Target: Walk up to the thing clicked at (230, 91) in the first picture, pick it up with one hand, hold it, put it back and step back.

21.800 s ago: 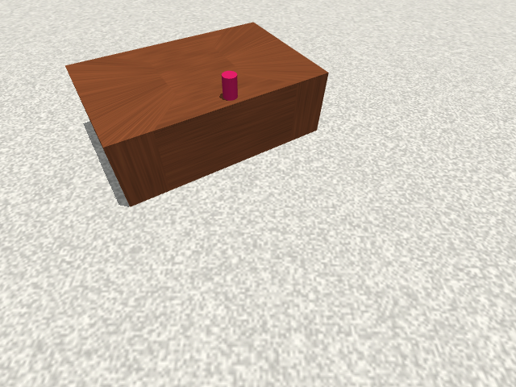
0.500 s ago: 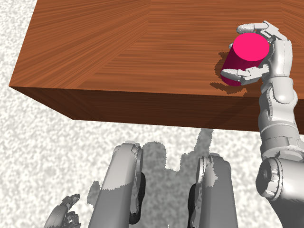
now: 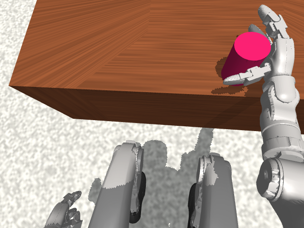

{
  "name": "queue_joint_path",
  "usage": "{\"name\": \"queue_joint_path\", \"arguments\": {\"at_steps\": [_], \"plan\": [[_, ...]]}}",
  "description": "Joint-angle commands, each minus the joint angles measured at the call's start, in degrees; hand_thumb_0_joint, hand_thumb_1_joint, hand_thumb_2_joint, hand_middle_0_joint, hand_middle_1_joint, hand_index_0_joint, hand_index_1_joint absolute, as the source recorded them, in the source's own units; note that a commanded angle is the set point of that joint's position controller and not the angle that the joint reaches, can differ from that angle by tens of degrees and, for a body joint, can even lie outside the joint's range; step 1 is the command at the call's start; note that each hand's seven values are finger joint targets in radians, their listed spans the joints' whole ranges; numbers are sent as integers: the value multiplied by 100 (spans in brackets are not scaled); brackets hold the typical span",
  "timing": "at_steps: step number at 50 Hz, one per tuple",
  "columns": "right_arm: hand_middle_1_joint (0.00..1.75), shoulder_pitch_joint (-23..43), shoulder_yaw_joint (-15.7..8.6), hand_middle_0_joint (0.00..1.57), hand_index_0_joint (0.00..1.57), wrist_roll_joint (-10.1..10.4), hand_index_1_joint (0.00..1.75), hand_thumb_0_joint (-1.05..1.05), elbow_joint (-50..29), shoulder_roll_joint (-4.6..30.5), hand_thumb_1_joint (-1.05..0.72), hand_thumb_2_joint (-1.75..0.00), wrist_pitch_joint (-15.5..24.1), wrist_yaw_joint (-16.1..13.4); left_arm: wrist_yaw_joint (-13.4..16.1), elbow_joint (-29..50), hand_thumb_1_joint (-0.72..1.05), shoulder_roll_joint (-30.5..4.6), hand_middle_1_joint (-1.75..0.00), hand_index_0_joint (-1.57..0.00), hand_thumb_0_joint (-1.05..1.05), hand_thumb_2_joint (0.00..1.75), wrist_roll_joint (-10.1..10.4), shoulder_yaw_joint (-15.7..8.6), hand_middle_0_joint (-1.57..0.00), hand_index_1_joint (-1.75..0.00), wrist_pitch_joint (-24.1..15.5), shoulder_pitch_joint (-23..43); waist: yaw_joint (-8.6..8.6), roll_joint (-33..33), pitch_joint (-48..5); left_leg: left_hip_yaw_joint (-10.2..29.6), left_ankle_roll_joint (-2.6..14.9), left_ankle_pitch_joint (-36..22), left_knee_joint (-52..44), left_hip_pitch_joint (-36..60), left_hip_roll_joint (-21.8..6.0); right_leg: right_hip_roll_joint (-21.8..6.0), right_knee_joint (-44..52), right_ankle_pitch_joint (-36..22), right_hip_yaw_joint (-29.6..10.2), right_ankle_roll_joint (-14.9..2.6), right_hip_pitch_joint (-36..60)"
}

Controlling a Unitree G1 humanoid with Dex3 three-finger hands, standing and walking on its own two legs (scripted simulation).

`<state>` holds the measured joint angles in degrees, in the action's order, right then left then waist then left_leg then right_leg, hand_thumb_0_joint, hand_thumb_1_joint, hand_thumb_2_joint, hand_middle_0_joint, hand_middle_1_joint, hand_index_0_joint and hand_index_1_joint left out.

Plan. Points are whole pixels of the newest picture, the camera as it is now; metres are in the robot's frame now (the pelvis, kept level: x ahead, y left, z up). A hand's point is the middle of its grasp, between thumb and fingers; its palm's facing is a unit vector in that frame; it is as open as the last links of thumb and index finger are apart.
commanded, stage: withdraw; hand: right
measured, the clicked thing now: (242, 61) +0.52 -0.15 -0.01
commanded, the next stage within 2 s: rise in 0.18 s
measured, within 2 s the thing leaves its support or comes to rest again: neither
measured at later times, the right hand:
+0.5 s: hand out of the picture +0.55 -0.21 +0.13, palm faces +0.04 +0.97 -0.24, open 17.4 cm
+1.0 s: hand out of the picture +0.41 -0.22 +0.18, palm faces +0.13 +0.95 -0.28, open 17.4 cm
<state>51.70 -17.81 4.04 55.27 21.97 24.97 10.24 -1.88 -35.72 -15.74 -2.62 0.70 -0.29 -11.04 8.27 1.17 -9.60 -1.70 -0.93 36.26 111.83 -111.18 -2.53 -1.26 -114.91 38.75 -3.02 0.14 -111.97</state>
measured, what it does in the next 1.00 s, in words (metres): rises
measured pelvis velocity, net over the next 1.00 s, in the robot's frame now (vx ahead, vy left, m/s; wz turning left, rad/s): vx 0.07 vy -0.01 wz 0.00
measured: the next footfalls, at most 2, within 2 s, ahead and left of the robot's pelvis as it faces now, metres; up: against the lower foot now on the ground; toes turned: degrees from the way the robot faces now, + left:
none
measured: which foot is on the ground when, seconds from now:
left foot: down 0.00-1.00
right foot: down 0.00-1.00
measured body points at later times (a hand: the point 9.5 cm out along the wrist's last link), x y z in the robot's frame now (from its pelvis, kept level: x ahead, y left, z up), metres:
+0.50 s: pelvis +0.02 +0.00 +0.13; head +0.20 -0.03 +0.55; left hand +0.06 +0.27 +0.02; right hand +0.54 -0.26 +0.15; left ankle +0.09 +0.13 -0.42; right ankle +0.07 -0.12 -0.42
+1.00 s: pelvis +0.07 -0.01 +0.27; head +0.15 -0.03 +0.71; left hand +0.11 +0.25 +0.15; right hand +0.40 -0.27 +0.20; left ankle +0.09 +0.13 -0.42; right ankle +0.07 -0.12 -0.42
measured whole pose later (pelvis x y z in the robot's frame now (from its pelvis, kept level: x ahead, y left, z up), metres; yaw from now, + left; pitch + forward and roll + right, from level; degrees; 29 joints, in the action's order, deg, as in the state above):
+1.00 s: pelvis +0.07 -0.01 +0.27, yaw +0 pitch +15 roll +3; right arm 18.7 -9.8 -0.5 49.2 18.5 0.4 -6.1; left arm 4.2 -36.3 -13.3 2.4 1.2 5.1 -20.6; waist 5.8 0.5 -4.9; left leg -2.0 -1.3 21.7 49.8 -42.7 0.2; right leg -3.7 -55.3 26.1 -0.2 0.1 -43.9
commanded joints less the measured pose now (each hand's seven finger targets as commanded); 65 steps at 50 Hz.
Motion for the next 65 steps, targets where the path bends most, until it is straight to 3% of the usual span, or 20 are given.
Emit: {"name": "queue_joint_path", "arguments": {"at_steps": [1, 5, 8, 15, 16, 17, 18, 22, 24, 28, 31, 36, 39, 43, 45, 48, 52, 56, 61, 65], "plan": [[6, 2777, -364, 8, 8, 72, 6, 0, -1869, 1568, 53, -6, 324, -132, 125, 356, 90, -1134, -28, -19, 0, 89, 76, -460, -19, -28, -41, -994, -16, 937, -4483, -67, 328, -1165, -1411, 2719, 133, 92, 1761, -1092, 63, -111, 3078], [5, 2877, -460, 6, 6, 88, 5, 0, -2145, 1852, 59, -5, 30, -138, 242, 357, 91, -1142, -28, -19, 0, 89, 168, -469, -18, -28, 10, -1100, 66, 842, -4842, -61, 293, -1345, -1821, 3302, 151, 78, 2058, -1278, 56, -131, 3618], [5, 2821, -527, 5, 6, 128, 5, 0, -1750, 1928, 59, -5, -236, -81, 319, 245, 90, -1094, -28, -18, 0, 88, 241, -452, -18, -27, 6, -1113, 153, 634, -4307, -37, 266, -1201, -2226, 3564, 176, 71, 2327, -1032, 56, -170, 3496], [5, 2311, -194, 5, 6, 181, 5, 0, -125, 1278, 50, -8, -527, 233, 314, 49, 90, -1004, -31, -19, 0, 90, 235, -377, -19, -31, -101, -1270, 392, 321, -2755, -78, 290, -1334, -2676, 3300, 216, 8, 2660, -1253, -42, -193, 3466], [6, 1859, -132, 5, 6, -747, 5, 0, 515, 2215, 46, -8, -957, -109, 301, 94, 89, -978, -31, -19, 0, 91, 244, -328, -19, -31, 86, -1375, 35, 412, -3006, -42, 295, -1174, -3110, 3789, 259, -22, 3246, -1218, 14, -156, 4189], [6, 2266, 27, 5, 6, -653, 6, 0, 66, 1898, 52, -7, -1073, -232, 270, 243, 89, -940, -31, -19, 0, 91, 265, -304, -19, -31, 182, -1334, 181, 479, -2938, -27, 280, -1130, -3263, 3869, 252, -53, 3363, -1113, -36, -156, 4207], [6, 2766, 46, 4, 6, -699, 6, 0, -175, 1957, 56, -6, -1139, -303, 237, 291, 89, -933, -31, -19, 0, 91, 252, -323, -19, -31, 245, -1404, 163, 550, -3133, 32, 273, -1158, -3425, 4141, 256, -30, 3449, -1110, 19, -173, 4242], [6, 2883, -336, 5, 6, -1054, 6, 0, -315, 3036, 56, -6, -1374, -676, 184, 401, 91, -986, -31, -20, 0, 90, 279, -293, -19, -30, 394, -1463, -54, 698, -3642, 3, 239, -1618, -3793, 4989, 292, -84, 3850, -1695, 15, -121, 5048], [8, 3014, -371, 7, 7, -1092, 8, 0, -433, 3143, 47, -14, -1423, -869, 230, 378, 89, -952, -30, -20, 0, 90, 282, -268, -20, -30, 473, -1557, -37, 912, -3778, 20, 234, -1858, -4100, 5429, 315, -81, 4096, -1979, 116, -115, 5561], [6, 2383, -218, 5, 5, -1095, 6, 0, 321, 2673, 52, -7, -1553, -1175, 344, 160, 89, -1001, -30, -20, 0, 90, 293, -332, -20, -30, 501, -1700, 164, 763, -2942, -81, 220, -2181, -4688, 5684, 373, -104, 4630, -2319, 96, -110, 6012], [6, 2146, -6, 5, 5, -1036, 6, 0, 495, 2284, 53, -6, -1606, -1276, 379, 123, 89, -841, -30, -20, 0, 90, 287, -220, -20, -30, 507, -1731, 137, 856, -2696, -79, 242, -2358, -5100, 5899, 401, -144, 4995, -2575, 137, -80, 6516], [6, 407, 175, 6, 6, -874, 6, 0, 780, 1782, 52, -7, -1859, -1367, 415, 225, 89, -883, -30, -20, 0, 90, 344, -265, -20, -30, 506, -1724, -81, 613, -2036, -200, 271, -2520, -5646, 6442, 483, -187, 5729, -2853, 80, -36, 7002], [6, -10, 483, 5, 5, -729, 6, 0, 84, 1269, 52, -7, -1969, -1386, 433, 336, 89, -868, -30, -20, 0, 90, 411, -325, -20, -30, 492, -1624, -135, 781, -2014, -234, 287, -2579, -5905, 6733, 471, -216, 6125, -3007, -11, 18, 7573], [5, -793, 312, 5, 5, -597, 5, 0, -1228, 1563, 54, -6, -2028, -1598, 568, 420, 89, -836, -30, -20, 0, 90, 491, -357, -20, -30, 458, -1469, -386, 793, -2083, -227, 283, -2832, -6290, 7604, 445, -163, 6543, -3190, 100, 23, 7983], [5, -1152, 508, 5, 5, -488, 5, 0, -1520, 1126, 55, -6, -2084, -1693, 637, 397, 89, -715, -30, -20, 0, 90, 520, -311, -20, -30, 421, -1408, -384, 819, -1916, -212, 293, -2846, -6478, 7763, 430, -154, 6743, -3159, 131, 37, 8265], [5, -1852, 534, 5, 5, -412, 5, 0, -2036, 990, 55, -5, -2127, -1838, 764, 445, 89, -677, -30, -20, 0, 90, 526, -300, -20, -30, 344, -1218, -451, 684, -1461, -214, 288, -2789, -6734, 7979, 405, -147, 7026, -3012, 161, 42, 8401], [5, -3046, 1030, 5, 5, -295, 5, 0, -2448, 206, 55, -5, -2262, -1863, 849, 545, 89, -576, -30, -20, 0, 90, 506, -299, -20, -30, 246, -947, -481, 530, -1003, -256, 279, -2906, -6940, 8225, 372, -120, 7293, -3218, 223, 72, 8691], [6, -4196, 1437, 5, 5, -232, 6, 0, -3032, -196, 52, -7, -2448, -1845, 873, 744, 89, -466, -30, -20, 0, 90, 524, -290, -20, -30, 144, -591, -583, 285, -703, -275, 248, -3026, -7127, 8573, 348, -89, 7438, -3316, 301, 39, 8777], [6, -5605, 1727, 6, 6, -166, 6, 0, -4165, -434, 51, -8, -2685, -1846, 936, 1007, 89, -350, -30, -20, 0, 90, 554, -243, -20, -30, -1, -65, -678, 17, -332, -257, 163, -2844, -7359, 8819, 330, -11, 7559, -2963, 397, -40, 8777], [6, -6292, 1597, 5, 5, -172, 6, 0, -5037, -305, 53, -7, -2832, -1873, 1020, 1089, 89, -327, -30, -20, 0, 90, 533, -219, -20, -30, -81, 71, -673, -88, -182, -203, 97, -2939, -7400, 8868, 294, 41, 7516, -2960, 440, -70, 8853]]}}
